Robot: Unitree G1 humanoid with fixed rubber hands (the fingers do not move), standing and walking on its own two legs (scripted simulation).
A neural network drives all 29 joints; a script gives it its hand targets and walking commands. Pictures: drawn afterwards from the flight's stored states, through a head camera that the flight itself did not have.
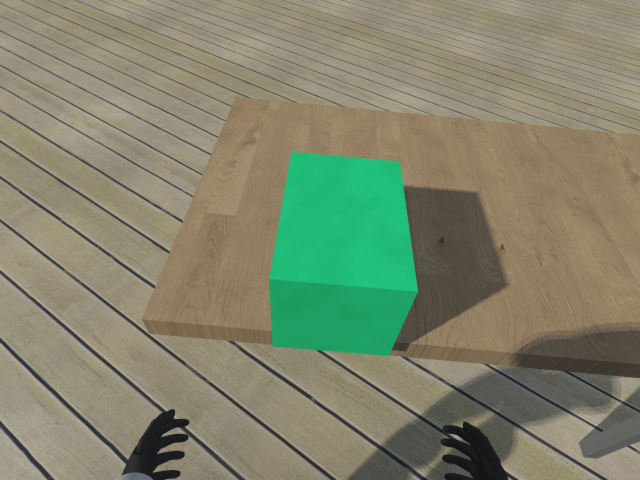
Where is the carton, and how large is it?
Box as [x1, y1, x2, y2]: [269, 152, 417, 355]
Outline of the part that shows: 291,152 269,276 272,346 388,355 417,292 399,161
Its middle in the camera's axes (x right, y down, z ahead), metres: +0.03 +0.02 +0.64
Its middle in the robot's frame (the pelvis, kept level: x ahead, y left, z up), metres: +0.47 -0.01 -0.02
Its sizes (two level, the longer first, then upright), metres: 0.269 0.188 0.185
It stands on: a table, 0.67 m high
